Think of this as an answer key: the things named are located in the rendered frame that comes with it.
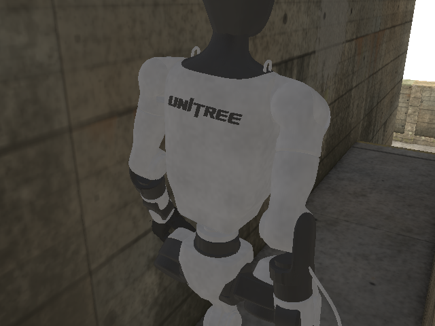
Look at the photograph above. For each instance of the robot thigh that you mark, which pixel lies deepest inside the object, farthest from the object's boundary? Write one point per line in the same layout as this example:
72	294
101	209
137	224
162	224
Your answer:
167	262
257	290

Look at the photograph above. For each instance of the left robot upper arm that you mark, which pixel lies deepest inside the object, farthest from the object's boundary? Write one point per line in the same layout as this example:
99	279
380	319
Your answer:
146	158

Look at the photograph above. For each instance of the right robot thigh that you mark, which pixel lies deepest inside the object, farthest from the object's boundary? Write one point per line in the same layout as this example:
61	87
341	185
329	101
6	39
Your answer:
257	290

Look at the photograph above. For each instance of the left robot thigh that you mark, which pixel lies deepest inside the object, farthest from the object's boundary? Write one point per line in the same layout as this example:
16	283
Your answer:
167	262

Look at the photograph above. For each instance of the left robot forearm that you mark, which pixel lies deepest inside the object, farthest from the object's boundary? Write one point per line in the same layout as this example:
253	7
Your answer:
155	196

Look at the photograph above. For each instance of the right robot upper arm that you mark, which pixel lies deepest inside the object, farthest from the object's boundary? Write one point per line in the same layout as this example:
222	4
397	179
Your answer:
304	117

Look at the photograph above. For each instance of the right robot forearm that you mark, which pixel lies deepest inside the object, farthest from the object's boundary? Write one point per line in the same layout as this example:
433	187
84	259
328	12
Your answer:
292	281

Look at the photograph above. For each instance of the robot left hand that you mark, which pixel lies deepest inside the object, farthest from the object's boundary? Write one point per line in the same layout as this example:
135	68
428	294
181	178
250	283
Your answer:
175	221

